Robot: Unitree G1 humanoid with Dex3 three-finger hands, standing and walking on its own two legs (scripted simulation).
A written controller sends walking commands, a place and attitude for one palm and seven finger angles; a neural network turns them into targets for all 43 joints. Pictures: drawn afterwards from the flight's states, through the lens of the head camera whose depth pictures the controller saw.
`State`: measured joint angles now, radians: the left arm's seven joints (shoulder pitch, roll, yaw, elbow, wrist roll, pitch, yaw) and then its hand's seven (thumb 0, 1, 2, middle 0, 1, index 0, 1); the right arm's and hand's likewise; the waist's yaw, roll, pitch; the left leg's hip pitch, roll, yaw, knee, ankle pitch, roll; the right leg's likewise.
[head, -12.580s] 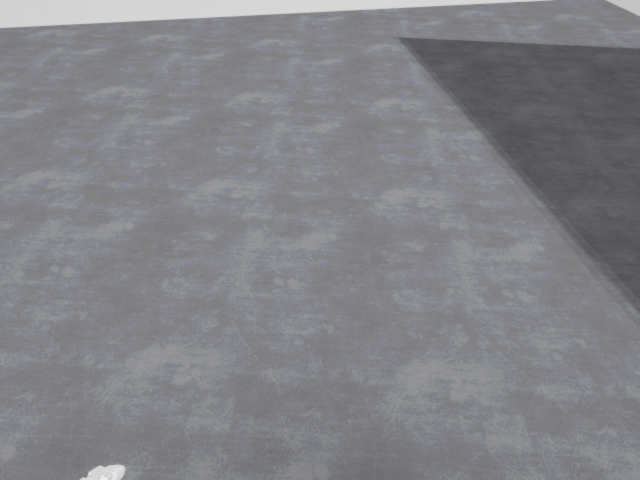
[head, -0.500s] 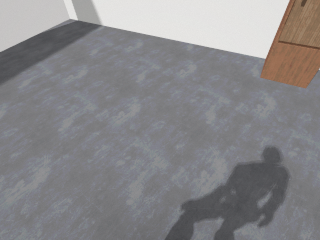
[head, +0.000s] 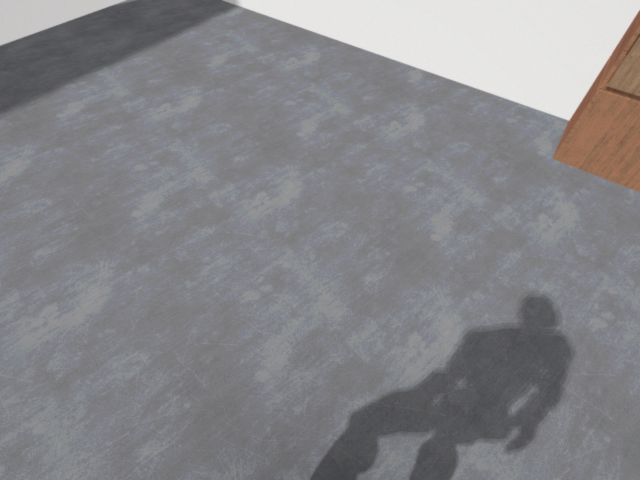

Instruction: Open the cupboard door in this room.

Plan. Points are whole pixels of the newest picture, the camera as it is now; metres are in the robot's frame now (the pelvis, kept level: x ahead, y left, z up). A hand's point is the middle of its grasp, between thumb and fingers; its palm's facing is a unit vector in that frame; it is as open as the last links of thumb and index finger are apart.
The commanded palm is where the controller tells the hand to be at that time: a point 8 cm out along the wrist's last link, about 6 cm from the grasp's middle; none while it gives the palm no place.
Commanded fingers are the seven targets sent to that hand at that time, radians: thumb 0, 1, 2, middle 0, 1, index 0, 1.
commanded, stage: stand and wait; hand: left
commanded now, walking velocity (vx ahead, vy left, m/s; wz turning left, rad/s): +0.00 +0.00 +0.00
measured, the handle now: out of the picture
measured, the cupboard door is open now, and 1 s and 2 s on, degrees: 0 0 0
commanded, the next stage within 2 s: turn or walk to find it in 0.04 s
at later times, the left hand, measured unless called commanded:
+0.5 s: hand out of the picture +0.00 +0.20 -0.18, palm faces +0.14 -0.96 -0.22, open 7.4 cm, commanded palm none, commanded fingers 0.00 0.90 0.90 -0.20 -0.30 -0.20 -0.30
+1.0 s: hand out of the picture -0.05 +0.13 -0.15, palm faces +0.36 -0.89 -0.27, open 7.4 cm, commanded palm none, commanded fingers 0.00 0.90 0.90 -0.20 -0.30 -0.20 -0.30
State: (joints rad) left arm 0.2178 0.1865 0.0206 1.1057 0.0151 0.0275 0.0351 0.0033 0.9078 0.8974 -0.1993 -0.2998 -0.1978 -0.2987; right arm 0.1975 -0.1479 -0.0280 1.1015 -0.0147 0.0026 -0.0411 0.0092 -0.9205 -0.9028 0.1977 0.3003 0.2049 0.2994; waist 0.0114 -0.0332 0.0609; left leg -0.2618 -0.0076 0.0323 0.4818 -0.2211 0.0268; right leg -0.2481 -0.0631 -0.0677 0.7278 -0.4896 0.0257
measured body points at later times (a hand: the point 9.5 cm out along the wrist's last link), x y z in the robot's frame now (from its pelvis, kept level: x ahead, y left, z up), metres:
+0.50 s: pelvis -0.02 +0.00 +0.00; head +0.03 +0.02 +0.45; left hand +0.00 +0.25 -0.16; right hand +0.06 -0.24 -0.14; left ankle +0.01 +0.10 -0.74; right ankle -0.05 -0.14 -0.67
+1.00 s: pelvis -0.03 -0.07 +0.00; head +0.01 -0.08 +0.45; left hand -0.07 +0.18 -0.13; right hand +0.12 -0.30 -0.16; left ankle -0.11 +0.07 -0.66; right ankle -0.02 -0.16 -0.74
